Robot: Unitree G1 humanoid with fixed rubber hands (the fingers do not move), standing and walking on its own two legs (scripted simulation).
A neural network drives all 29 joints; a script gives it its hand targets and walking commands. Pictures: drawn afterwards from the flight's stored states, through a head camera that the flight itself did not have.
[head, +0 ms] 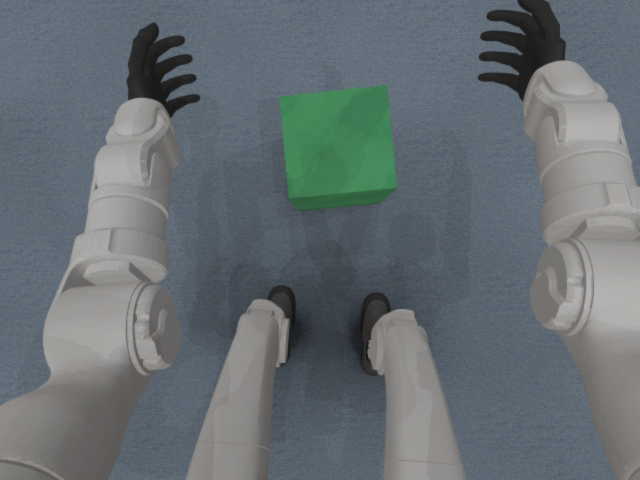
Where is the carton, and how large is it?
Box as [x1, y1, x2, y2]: [279, 85, 396, 210]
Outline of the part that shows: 386,85 279,97 288,195 290,200 299,210 380,202 396,188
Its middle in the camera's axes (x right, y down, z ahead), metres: +0.04 -0.19 +0.87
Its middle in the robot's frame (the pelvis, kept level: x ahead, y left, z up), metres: +0.55 +0.02 -0.53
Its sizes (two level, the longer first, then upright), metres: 0.210 0.200 0.250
